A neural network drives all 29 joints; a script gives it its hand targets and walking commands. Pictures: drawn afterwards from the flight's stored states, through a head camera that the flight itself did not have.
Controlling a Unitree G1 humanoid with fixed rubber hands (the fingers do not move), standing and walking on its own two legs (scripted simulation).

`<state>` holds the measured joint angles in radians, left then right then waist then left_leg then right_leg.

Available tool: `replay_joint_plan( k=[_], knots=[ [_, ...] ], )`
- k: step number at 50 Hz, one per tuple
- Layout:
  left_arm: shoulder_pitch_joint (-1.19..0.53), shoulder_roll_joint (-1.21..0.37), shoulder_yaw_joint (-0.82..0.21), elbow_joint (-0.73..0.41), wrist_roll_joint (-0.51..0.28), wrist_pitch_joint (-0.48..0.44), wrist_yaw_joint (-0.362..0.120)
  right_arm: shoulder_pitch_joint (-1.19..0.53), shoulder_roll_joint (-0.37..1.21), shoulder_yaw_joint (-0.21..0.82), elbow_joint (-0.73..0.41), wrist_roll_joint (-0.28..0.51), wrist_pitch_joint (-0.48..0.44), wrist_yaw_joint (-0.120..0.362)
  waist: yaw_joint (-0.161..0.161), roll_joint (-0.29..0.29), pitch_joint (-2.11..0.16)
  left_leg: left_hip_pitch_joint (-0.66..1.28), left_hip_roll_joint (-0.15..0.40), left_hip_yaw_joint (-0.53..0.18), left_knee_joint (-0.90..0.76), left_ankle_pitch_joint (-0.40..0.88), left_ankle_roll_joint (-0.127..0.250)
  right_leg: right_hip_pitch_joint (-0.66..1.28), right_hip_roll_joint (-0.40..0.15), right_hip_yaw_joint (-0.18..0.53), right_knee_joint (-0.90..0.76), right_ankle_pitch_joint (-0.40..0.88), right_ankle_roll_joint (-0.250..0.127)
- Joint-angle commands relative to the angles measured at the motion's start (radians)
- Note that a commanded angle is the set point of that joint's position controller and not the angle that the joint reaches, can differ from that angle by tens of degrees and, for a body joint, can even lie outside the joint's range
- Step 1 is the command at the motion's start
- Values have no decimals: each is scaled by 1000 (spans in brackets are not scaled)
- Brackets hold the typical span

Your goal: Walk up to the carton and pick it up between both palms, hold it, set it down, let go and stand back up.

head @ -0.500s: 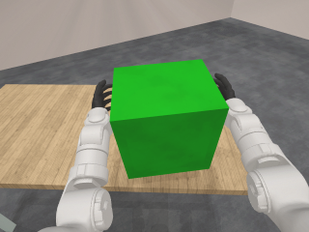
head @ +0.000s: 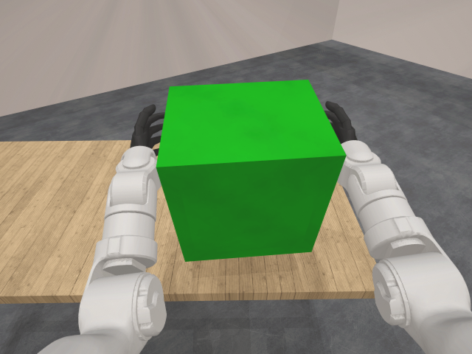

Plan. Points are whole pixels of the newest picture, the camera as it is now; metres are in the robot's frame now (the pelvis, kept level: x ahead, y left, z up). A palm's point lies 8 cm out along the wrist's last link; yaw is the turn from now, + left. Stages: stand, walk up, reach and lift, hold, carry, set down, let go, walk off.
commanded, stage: reach and lift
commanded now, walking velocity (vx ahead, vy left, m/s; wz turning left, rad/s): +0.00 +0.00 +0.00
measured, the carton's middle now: (244, 173) +0.39 +0.00 +0.14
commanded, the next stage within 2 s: hold in 0.98 s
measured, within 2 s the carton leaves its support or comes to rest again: neither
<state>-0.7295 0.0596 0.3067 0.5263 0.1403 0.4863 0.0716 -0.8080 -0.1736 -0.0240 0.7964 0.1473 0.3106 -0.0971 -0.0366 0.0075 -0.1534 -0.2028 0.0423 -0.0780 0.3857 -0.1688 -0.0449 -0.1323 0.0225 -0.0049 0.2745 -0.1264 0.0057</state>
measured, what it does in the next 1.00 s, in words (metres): stands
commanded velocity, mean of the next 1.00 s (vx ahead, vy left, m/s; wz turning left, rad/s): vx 0.00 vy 0.00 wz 0.00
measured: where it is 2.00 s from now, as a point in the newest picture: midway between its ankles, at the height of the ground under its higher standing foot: outside the picture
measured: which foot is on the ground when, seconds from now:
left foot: down 0.00-1.00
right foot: down 0.00-1.00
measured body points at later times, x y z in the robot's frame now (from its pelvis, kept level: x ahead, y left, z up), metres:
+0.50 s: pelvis +0.00 +0.00 +0.00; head -0.07 +0.02 +0.44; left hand +0.39 +0.18 +0.22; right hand +0.39 -0.17 +0.21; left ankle +0.03 +0.14 -0.75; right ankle +0.01 -0.13 -0.75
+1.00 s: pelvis +0.00 +0.00 +0.00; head -0.07 +0.02 +0.44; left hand +0.39 +0.18 +0.23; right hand +0.39 -0.16 +0.22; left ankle +0.03 +0.14 -0.75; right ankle +0.01 -0.13 -0.75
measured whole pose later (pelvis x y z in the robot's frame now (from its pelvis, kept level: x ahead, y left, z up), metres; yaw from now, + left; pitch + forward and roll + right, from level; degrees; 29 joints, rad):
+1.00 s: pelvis +0.00 +0.00 +0.00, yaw +0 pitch -2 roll -2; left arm -0.77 0.08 0.31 0.43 0.17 0.64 0.03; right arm -0.81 -0.17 -0.03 0.71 0.17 0.40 -0.12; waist -0.04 0.00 -0.15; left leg -0.18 0.04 -0.08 0.39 -0.17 -0.04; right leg -0.11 0.02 -0.01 0.27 -0.13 0.01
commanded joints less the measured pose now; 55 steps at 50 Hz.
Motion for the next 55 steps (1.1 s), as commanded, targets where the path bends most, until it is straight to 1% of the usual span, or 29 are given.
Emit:
replay_joint_plan(
  k=[1, 3, 5, 9, 12, 13, 19, 21, 27, 28, 29, 33, 37, 39, 41, 46, 47, 50, 52, 55],
  knots=[
    [-683, -546, -319, -139, -28, 1, -247, -704, 701, 219, -269, 118, -23, 45, -69, -39, -245, 110, -126, 94, -95, 113, 46, 240, 3, -10, -22, 170, 61],
    [-694, -557, -326, -139, -27, 12, -249, -733, 695, 209, -270, 117, -21, 49, -66, -21, -232, 115, -121, 94, -98, 107, 44, 221, 8, -17, -23, 135, 54],
    [-709, -569, -338, -144, -35, 17, -247, -756, 700, 205, -283, 121, -22, 51, -71, -13, -236, 121, -119, 93, -98, 104, 44, 206, 11, -20, -27, 119, 51],
    [-726, -572, -331, -130, -36, 25, -245, -784, 703, 196, -274, 114, -19, 59, -63, -15, -223, 119, -115, 95, -101, 81, 49, 184, 15, -24, -33, 65, 46],
    [-732, -569, -329, -120, -36, 33, -248, -792, 699, 178, -263, 103, -14, 63, -70, -14, -213, 118, -113, 97, -104, 55, 51, 173, 14, -25, -38, 30, 43],
    [-729, -570, -328, -116, -34, 37, -247, -807, 695, 179, -270, 105, -15, 65, -67, -11, -217, 117, -111, 96, -105, 56, 52, 173, 16, -26, -37, 28, 41],
    [-716, -574, -333, -136, -42, 45, -247, -824, 700, 201, -315, 120, -18, 60, -67, -23, -253, 125, -111, 96, -99, 90, 55, 198, 18, -23, -32, 84, 45],
    [-716, -579, -341, -149, -43, 49, -246, -817, 697, 204, -321, 125, -16, 58, -75, -14, -255, 129, -111, 93, -98, 103, 50, 208, 20, -25, -29, 107, 44],
    [-717, -575, -343, -167, -45, 60, -244, -826, 694, 214, -327, 137, -7, 54, -69, -14, -257, 130, -109, 92, -96, 117, 49, 216, 22, -25, -25, 126, 46],
    [-712, -578, -349, -176, -47, 63, -244, -821, 693, 217, -336, 142, -5, 51, -73, -15, -267, 136, -109, 90, -94, 126, 48, 221, 22, -25, -24, 141, 46],
    [-713, -576, -344, -172, -44, 65, -244, -826, 691, 218, -329, 145, -2, 52, -68, -14, -263, 134, -109, 89, -94, 123, 48, 217, 24, -25, -24, 136, 46],
    [-714, -579, -352, -190, -49, 75, -244, -827, 688, 220, -340, 152, 4, 50, -72, -9, -267, 133, -106, 87, -95, 127, 46, 226, 25, -24, -20, 143, 43],
    [-703, -573, -348, -192, -47, 88, -242, -838, 684, 224, -356, 159, 11, 49, -66, -10, -265, 133, -106, 87, -94, 128, 48, 226, 23, -23, -21, 147, 43],
    [-709, -573, -351, -195, -45, 95, -243, -836, 678, 221, -345, 160, 18, 49, -68, -6, -261, 134, -105, 86, -95, 124, 46, 219, 24, -23, -22, 135, 42],
    [-708, -579, -356, -202, -49, 99, -242, -841, 680, 226, -352, 164, 21, 48, -66, -6, -258, 132, -104, 87, -97, 122, 46, 220, 26, -23, -23, 132, 41],
    [-700, -590, -379, -242, -60, 116, -236, -846, 680, 251, -406, 189, 33, 43, -69, 1, -281, 140, -105, 82, -87, 156, 41, 236, 30, -23, -19, 168, 40],
    [-698, -587, -376, -237, -58, 120, -237, -847, 679, 250, -397, 187, 37, 42, -68, 1, -268, 134, -105, 82, -91, 142, 43, 230, 29, -23, -22, 151, 40],
    [-680, -580, -375, -251, -51, 139, -243, -825, 669, 254, -399, 192, 57, 39, -69, 0, -264, 137, -103, 81, -93, 148, 42, 235, 30, -20, -23, 155, 37],
    [-677, -582, -380, -266, -54, 150, -246, -823, 661, 256, -409, 200, 67, 37, -72, 2, -262, 139, -102, 79, -93, 152, 41, 237, 31, -19, -23, 155, 35],
    [-681, -580, -382, -277, -55, 166, -249, -842, 660, 265, -435, 211, 80, 35, -67, 4, -261, 133, -102, 80, -93, 146, 43, 236, 32, -17, -27, 145, 34]
  ],
)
